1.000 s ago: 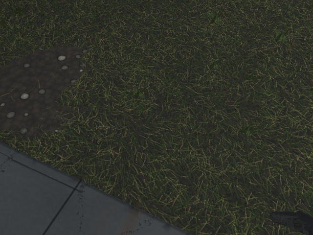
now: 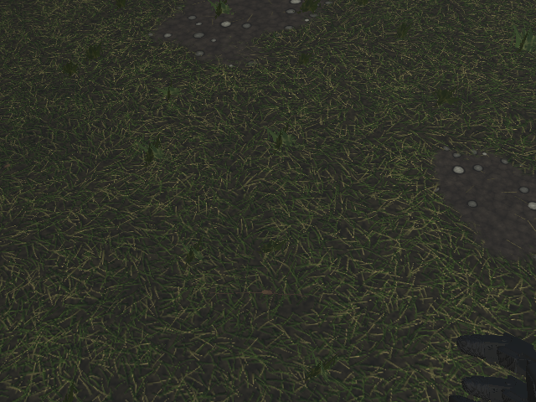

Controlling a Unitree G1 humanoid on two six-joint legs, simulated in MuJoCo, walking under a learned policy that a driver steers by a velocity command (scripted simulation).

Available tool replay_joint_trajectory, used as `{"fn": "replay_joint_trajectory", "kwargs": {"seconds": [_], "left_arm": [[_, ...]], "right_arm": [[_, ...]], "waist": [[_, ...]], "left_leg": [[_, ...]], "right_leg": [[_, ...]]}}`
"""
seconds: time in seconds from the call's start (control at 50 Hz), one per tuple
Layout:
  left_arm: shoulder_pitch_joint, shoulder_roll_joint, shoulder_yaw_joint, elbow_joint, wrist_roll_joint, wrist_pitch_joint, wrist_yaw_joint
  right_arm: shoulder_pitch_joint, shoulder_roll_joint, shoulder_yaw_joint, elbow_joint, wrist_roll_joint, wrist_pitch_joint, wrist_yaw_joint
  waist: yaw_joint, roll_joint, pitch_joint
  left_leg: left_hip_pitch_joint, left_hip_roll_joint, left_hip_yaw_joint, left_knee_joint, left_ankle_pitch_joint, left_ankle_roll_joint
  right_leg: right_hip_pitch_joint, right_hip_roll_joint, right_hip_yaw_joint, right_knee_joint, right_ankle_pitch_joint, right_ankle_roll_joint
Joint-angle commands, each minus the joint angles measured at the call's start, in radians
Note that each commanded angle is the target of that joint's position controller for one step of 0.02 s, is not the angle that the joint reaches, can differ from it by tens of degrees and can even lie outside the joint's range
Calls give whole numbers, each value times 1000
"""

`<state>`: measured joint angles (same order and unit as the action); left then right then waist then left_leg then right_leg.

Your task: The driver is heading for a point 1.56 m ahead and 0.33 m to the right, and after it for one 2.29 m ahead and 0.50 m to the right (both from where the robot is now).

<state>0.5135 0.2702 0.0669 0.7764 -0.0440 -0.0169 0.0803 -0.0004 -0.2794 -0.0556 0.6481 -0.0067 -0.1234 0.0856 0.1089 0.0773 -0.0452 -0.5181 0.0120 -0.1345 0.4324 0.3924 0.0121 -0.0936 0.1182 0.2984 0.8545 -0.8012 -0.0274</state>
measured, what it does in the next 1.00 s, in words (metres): goes down, turning right: left foot 0.17 m lower, then right foot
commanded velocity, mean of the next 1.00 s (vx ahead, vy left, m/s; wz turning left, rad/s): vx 0.50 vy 0.00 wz -0.53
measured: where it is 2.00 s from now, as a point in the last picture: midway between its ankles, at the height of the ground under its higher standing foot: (401, 265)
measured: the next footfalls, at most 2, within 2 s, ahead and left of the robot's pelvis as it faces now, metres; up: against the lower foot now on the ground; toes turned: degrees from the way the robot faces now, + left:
left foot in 0.06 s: +0.17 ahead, +0.16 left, -0.17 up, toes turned -7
right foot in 0.56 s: +0.42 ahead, -0.08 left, -0.17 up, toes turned -19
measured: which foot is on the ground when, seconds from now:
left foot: up 0.00-0.04, down 0.06-0.56, up 0.58-0.98, down 1.00-1.00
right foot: down 0.00-0.08, up 0.10-0.54, down 0.56-1.00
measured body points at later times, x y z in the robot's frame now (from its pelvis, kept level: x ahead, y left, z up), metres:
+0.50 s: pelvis +0.27 +0.05 -0.10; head +0.30 +0.04 +0.34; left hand +0.58 +0.19 -0.16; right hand +0.17 -0.20 -0.24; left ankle +0.13 +0.16 -0.83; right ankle +0.39 -0.09 -0.81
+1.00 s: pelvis +0.54 -0.01 -0.10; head +0.57 -0.02 +0.35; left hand +0.71 +0.22 -0.22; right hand +0.62 -0.32 -0.18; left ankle +0.71 +0.03 -0.83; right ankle +0.38 -0.06 -0.83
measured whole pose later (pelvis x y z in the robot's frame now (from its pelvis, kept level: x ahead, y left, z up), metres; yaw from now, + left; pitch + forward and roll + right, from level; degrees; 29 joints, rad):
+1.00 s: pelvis +0.54 -0.01 -0.10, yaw -31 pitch +2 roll -2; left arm 0.39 0.27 0.07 0.74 -0.02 -0.05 0.00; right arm 0.05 -0.27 -0.03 0.70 0.00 -0.10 0.02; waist 0.09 0.03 0.01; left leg -0.47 0.02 -0.04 0.50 -0.06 0.00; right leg -0.08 0.10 0.18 0.47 -0.42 -0.04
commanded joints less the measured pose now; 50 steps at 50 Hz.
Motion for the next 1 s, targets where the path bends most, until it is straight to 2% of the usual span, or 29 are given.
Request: {"fn": "replay_joint_trajectory", "kwargs": {"seconds": [0.02, 0.04, 0.06, 0.08, 0.1, 0.12, 0.14, 0.16, 0.18, 0.22, 0.24, 0.26, 0.3, 0.36, 0.44, 0.5, 0.54, 0.56, 0.58, 0.6, 0.62, 0.64, 0.66, 0.68, 0.72, 0.82, 0.92, 0.96, 1.0], "left_arm": [[-45, 89, 25, -36, -5, 1, 2], [-49, 96, 25, -20, 1, 2, -14], [-3, 30, 13, 8, 25, -10, -38], [150, -71, -16, 32, 18, -25, -64], [279, -28, -21, 20, -28, -47, -68], [185, 54, -18, -32, -34, -55, -64], [64, 67, -14, -56, -40, -50, -42], [-49, 103, -4, -79, -28, -33, -21], [-147, 142, 17, -106, -19, -24, -17], [-204, 93, 22, -120, 13, -14, -33], [-246, 69, 22, -136, 28, -17, -40], [-264, 34, 19, -147, 34, -24, -47], [-284, -15, 2, -166, 34, -28, -69], [-402, -24, -3, -201, 25, -21, -96], [-540, -25, 0, -254, 17, -23, -136], [-521, 8, 14, -267, 22, -25, -149], [-339, 81, 47, -228, 23, -22, -145], [-157, 147, 77, -183, 27, -18, -128], [-118, 229, 82, -159, 11, -11, -105], [-91, 231, 75, -187, 24, -27, -102], [-122, 178, 66, -183, 34, -31, -95], [-207, 147, 55, -190, 32, -38, -95], [-270, 132, 47, -203, 30, -43, -98], [-314, 119, 41, -211, 33, -46, -95], [-334, 112, 36, -207, 33, -48, -89], [-241, 142, 43, -149, 28, -37, -66], [-143, 143, 37, -96, 18, -44, -77], [-150, 149, 38, -87, 23, -42, -78], [-164, 105, 22, -89, 30, -43, -80]], "right_arm": [[100, -103, -46, 12, 10, -16, -22], [285, -118, -61, 73, 16, -15, -31], [464, -105, -55, 132, 16, -10, -26], [520, -143, -42, 158, -16, -8, -18], [545, -212, -66, 177, -10, 4, -17], [533, -213, -81, 174, 6, 25, -20], [462, -209, -82, 183, -1, 36, -32], [371, -143, -51, 154, -13, 34, -40], [264, -93, -28, 141, -16, 12, -53], [208, -42, -10, 182, 4, -6, -65], [201, -58, -12, 184, -13, -6, -74], [233, -69, -11, 199, -27, -9, -86], [264, -90, -17, 209, -12, -1, -99], [338, -114, -26, 233, 21, 28, -114], [404, -127, -27, 253, 14, 63, -128], [391, -173, -40, 229, 14, 85, -136], [346, -205, -51, 200, 20, 92, -140], [299, -203, -49, 176, 24, 83, -137], [357, -66, -9, 143, -40, 54, -112], [353, -94, -1, 94, -1, 8, -79], [242, -153, -19, 73, 35, -21, -64], [198, -148, -17, 51, 41, -27, -63], [196, -134, -18, 62, 17, -21, -69], [220, -141, -26, 62, 2, -8, -75], [233, -133, -28, 55, -1, 14, -79], [60, -39, 13, 17, -9, 27, -78], [-29, -98, 1, -19, 15, 18, -65], [9, -121, -10, -16, 14, 11, -63], [175, -164, -33, 21, 2, 3, -70]], "waist": [[-82, -145, 32], [-170, -118, -25], [-215, -24, -117], [-167, 207, -175], [-117, 436, -270], [-143, 252, -299], [-130, 131, -244], [-127, -11, -131], [-93, -6, -17], [-55, 40, 135], [-75, 68, 129], [-82, 72, 111], [-92, 68, 67], [-145, -23, 61], [-179, -44, 91], [-132, -4, 52], [-26, 13, -37], [76, -36, -117], [-13, -296, -175], [-6, -313, -322], [23, -179, -204], [-30, -100, -76], [-78, -23, -19], [-116, -29, -2], [-149, -68, 18], [-71, -125, 40], [-29, -155, 45], [-60, -187, 46], [-146, -177, -31]], "left_leg": [[215, 89, -22, -204, 138, -21], [444, 113, 11, -236, 188, -29], [793, 191, -70, -68, 138, -4], [1069, 238, -64, 321, 559, -42], [1133, 352, -277, 311, 631, 48], [1074, 422, -379, 178, 59, 179], [890, 459, -478, 15, -345, 257], [677, 452, -500, -105, -477, 266], [477, 435, -447, -112, -419, 241], [216, 240, -95, -161, -274, 100], [156, 175, 13, -206, -248, 92], [169, 176, 42, -218, -128, 98], [290, 214, 66, -207, 48, 121], [484, 234, 106, -209, 67, 87], [589, 228, 197, -170, 79, 42], [610, 232, 252, -28, 470, 42], [535, 232, 265, 232, 602, 53], [351, 183, 285, 493, 374, 33], [-41, 11, 265, 833, -819, 7], [-304, -67, 44, 1042, -1023, 1], [-372, -4, -3, 981, -895, 17], [-335, 32, 11, 871, -806, 15], [-260, 59, 26, 794, -770, 0], [-189, 77, 27, 738, -747, -22], [-108, 88, 54, 652, -725, -58], [33, 44, 113, 282, -393, -92], [64, 24, 79, 119, -371, -49], [106, 18, 88, 83, -450, -12], [339, 35, 82, 51, -466, 52]], "right_leg": [[-24, -74, 113, 189, 540, -72], [-105, -45, 33, 419, 528, -32], [-392, 8, 5, 707, 81, -1], [-734, 32, 33, 1015, -104, 7], [-888, -7, 15, 1194, -29, 53], [-982, -80, -64, 1102, 117, 55], [-978, -119, -135, 1122, 252, 58], [-936, -157, -189, 1124, 347, 49], [-877, -202, -108, 922, 491, 11], [-713, -229, -89, 530, 584, 10], [-612, -209, -147, 371, 669, 30], [-576, -197, -165, 286, 746, 42], [-575, -195, -185, 102, 788, 42], [-643, -167, -237, -74, 846, 0], [-636, -135, -313, -190, 827, -31], [-488, -64, -400, -198, 668, -73], [-225, -28, -397, -258, 628, -129], [76, -68, -289, -365, 732, -185], [410, -310, 79, -301, 928, -292], [576, -461, 517, -452, 651, -467], [470, -414, 408, -521, 594, -403], [298, -368, 285, -549, 655, -353], [147, -327, 213, -576, 757, -321], [49, -298, 162, -593, 838, -309], [-87, -264, 95, -620, 906, -298], [-244, -170, -77, -607, 864, -219], [-113, -248, 25, -540, 681, -190], [-60, -275, 61, -486, 715, -170], [-83, -208, 13, -303, 860, -120]]}}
